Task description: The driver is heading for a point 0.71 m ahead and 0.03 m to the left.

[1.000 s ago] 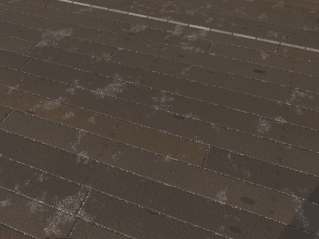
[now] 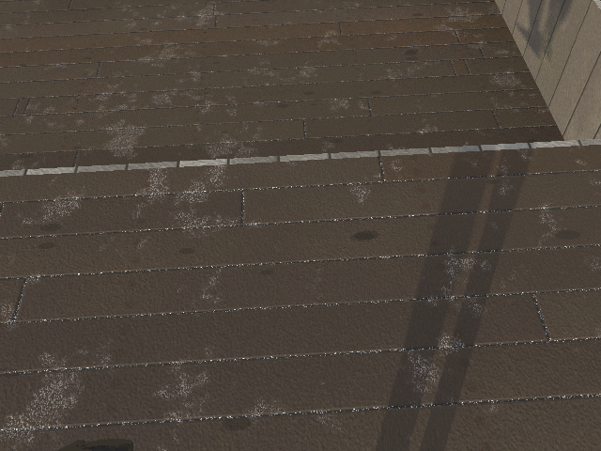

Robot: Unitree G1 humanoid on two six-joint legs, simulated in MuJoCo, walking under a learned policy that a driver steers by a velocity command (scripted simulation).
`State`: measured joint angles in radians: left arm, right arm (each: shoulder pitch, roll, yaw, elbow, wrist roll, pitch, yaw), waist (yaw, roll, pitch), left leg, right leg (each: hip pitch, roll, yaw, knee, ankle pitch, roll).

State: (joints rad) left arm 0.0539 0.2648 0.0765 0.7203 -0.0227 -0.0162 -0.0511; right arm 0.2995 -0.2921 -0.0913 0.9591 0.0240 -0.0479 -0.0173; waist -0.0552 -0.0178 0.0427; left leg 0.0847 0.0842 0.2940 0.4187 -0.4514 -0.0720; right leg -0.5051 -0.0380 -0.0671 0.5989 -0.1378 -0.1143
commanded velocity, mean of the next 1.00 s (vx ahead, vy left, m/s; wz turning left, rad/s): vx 0.47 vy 0.00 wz -0.16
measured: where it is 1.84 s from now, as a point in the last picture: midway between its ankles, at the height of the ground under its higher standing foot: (322, 347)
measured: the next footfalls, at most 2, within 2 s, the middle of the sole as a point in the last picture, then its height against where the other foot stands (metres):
left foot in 0.54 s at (269, 429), level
right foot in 1.02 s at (375, 321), level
